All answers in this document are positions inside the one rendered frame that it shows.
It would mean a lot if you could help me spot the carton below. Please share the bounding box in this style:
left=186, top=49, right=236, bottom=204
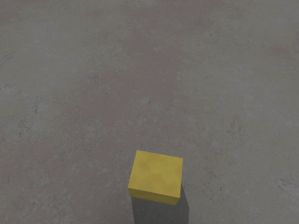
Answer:
left=128, top=150, right=183, bottom=206

